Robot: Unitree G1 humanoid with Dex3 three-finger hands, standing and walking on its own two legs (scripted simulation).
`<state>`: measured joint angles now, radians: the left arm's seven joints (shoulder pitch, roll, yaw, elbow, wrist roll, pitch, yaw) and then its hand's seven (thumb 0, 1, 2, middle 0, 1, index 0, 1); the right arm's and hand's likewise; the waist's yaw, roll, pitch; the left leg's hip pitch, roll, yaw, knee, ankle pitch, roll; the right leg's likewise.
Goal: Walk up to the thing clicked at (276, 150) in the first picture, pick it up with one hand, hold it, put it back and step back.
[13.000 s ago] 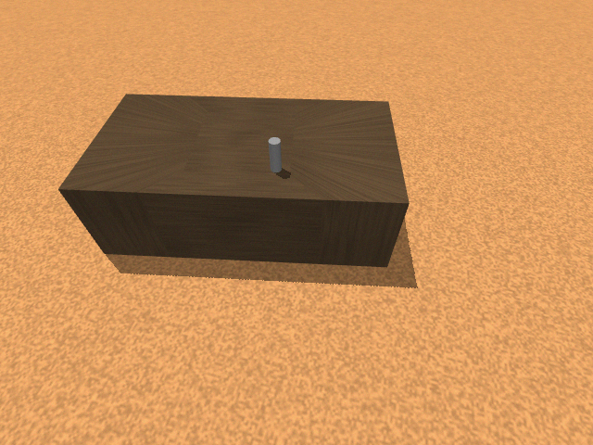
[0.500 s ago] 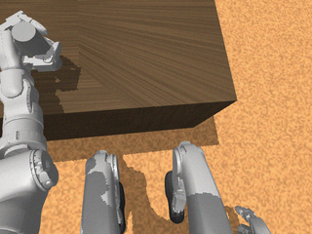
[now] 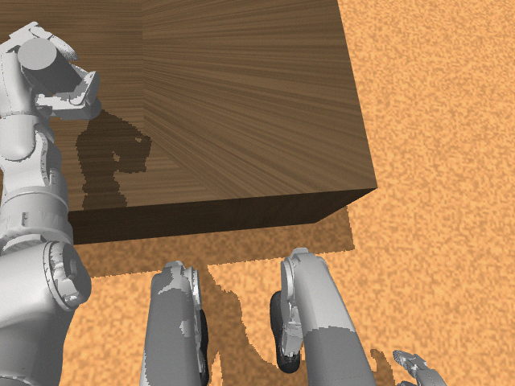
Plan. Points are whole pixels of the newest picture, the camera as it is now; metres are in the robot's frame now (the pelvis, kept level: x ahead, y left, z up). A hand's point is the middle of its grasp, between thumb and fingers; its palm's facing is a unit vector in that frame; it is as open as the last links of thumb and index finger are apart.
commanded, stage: settle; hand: left
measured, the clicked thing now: (66, 84) +0.53 +0.24 +0.01
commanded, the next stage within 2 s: lift in 0.40 s
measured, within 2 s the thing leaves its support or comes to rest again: neither
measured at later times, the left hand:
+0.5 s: hand (60, 65) +0.53 +0.23 +0.04, palm faces +0.18 -0.98 -0.03, open 6.5 cm
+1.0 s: hand (48, 69) +0.49 +0.22 +0.09, palm faces +0.17 -0.99 -0.03, open 6.5 cm
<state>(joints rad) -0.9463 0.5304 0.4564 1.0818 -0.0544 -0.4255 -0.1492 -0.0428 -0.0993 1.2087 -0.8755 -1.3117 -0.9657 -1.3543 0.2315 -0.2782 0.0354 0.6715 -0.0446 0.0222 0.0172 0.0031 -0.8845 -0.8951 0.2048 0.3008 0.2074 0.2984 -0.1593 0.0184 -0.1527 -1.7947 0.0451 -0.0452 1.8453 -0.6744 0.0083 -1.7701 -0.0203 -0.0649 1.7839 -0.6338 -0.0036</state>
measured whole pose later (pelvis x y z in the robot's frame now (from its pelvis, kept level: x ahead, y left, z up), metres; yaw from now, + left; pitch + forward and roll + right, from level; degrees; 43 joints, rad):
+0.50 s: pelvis +0.01 +0.00 +0.03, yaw +0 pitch +34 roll -4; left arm -0.93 0.52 0.45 1.09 -0.05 -0.44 -0.14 -0.04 -0.10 1.21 -0.88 -1.31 -0.97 -1.35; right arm 0.23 -0.26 0.05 0.67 -0.05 0.02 0.02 0.00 -0.89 -0.90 0.20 0.30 0.21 0.30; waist -0.16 0.02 -0.15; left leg -1.70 0.05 -0.05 1.75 -0.66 0.01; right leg -1.67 -0.01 -0.07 1.69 -0.62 0.00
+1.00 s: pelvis +0.01 +0.00 +0.08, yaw +1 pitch +30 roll -4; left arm -0.73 0.39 0.38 0.95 -0.08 -0.42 -0.10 -0.04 -0.10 1.21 -0.89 -1.30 -0.98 -1.34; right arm 0.22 -0.24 0.02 0.69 -0.03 0.01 0.00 0.01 -0.90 -0.90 0.20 0.30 0.21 0.30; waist -0.12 0.03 -0.16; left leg -1.48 0.05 -0.04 1.58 -0.62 0.01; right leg -1.45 -0.01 -0.07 1.51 -0.58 0.00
